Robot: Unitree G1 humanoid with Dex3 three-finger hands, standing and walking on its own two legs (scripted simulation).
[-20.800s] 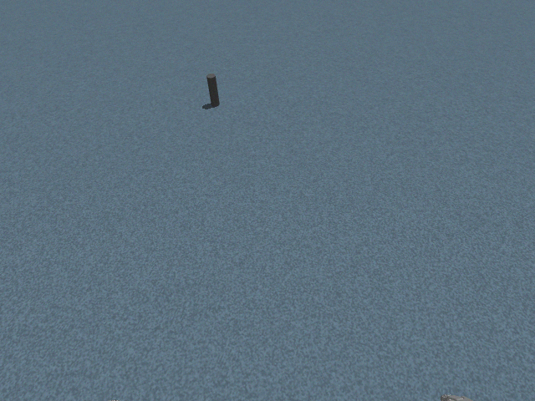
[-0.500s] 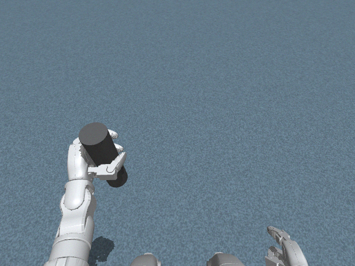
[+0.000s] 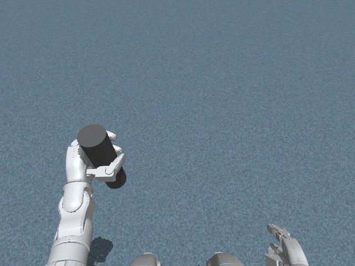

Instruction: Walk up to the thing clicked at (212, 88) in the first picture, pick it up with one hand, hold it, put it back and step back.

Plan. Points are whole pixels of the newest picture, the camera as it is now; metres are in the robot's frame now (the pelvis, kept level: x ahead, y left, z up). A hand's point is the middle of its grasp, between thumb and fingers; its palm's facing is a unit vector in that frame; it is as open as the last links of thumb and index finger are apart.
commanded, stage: hold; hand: left
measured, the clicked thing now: (106, 160) +0.33 +0.18 +0.03
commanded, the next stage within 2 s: crouch in 0.20 s
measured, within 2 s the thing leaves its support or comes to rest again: neither
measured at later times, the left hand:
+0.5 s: hand (108, 158) +0.33 +0.17 +0.04, palm faces +0.13 -0.99 +0.00, open 7.6 cm
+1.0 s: hand (122, 184) +0.36 +0.19 -0.17, palm faces +0.16 -0.99 -0.01, open 7.6 cm
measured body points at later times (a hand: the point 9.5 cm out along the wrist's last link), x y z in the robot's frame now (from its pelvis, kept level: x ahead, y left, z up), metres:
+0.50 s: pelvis +0.00 +0.00 +0.00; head +0.05 +0.01 +0.44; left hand +0.32 +0.22 +0.04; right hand +0.13 -0.24 -0.11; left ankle +0.02 +0.13 -0.71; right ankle +0.01 -0.13 -0.71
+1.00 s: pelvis -0.03 +0.00 -0.16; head +0.12 +0.02 +0.26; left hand +0.34 +0.24 -0.17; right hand +0.10 -0.27 -0.28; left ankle +0.02 +0.13 -0.71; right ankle +0.01 -0.13 -0.71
